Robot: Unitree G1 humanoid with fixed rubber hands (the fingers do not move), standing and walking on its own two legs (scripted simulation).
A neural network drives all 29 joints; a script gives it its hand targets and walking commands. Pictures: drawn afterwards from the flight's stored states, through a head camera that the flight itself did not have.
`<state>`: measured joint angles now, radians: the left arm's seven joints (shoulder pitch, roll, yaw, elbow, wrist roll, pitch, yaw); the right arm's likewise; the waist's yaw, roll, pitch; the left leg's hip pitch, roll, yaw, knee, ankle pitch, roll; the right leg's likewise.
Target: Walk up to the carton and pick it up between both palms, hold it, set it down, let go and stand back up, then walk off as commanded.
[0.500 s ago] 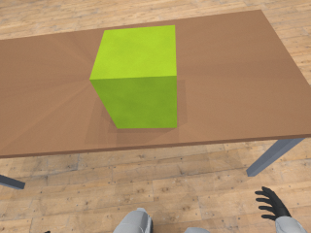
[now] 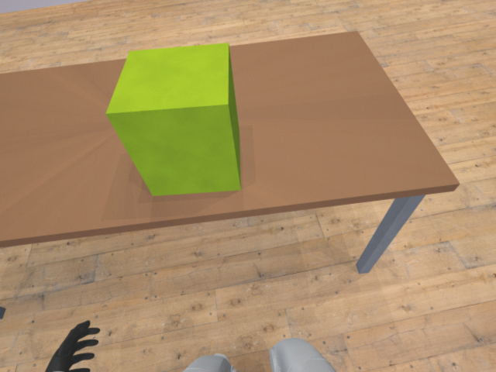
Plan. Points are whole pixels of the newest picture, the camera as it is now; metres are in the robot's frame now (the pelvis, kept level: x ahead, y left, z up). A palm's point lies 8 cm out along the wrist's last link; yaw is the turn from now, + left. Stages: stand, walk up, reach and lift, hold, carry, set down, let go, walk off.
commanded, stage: walk off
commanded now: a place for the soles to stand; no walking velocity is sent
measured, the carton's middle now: (188, 124) +0.60 +0.14 +0.02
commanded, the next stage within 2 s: none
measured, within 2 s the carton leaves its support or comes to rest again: neither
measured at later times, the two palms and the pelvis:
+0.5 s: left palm out of the picture -0.03 +0.31 -0.04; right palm out of the picture +0.01 -0.32 -0.15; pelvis -0.10 -0.01 +0.00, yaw +0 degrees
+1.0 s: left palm out of the picture -0.13 +0.54 -0.15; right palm out of the picture -0.14 -0.09 -0.08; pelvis -0.21 +0.22 -0.01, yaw +3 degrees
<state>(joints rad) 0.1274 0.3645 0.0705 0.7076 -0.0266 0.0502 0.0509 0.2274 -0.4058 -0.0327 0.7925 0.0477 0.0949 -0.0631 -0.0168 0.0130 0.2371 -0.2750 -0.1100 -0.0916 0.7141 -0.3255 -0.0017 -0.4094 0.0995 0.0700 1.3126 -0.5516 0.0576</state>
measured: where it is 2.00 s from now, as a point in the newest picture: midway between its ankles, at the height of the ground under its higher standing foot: outside the picture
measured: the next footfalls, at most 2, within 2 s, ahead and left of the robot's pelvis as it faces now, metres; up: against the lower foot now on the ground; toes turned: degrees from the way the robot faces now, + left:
right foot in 0.12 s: -0.03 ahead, -0.14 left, +0.00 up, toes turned +8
left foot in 0.80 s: -0.13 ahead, +0.22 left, +0.00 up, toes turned -6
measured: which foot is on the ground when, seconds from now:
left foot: down 0.00-0.12, up 0.14-0.78, down 0.80-1.00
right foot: up 0.00-0.10, down 0.12-0.82, up 0.84-1.00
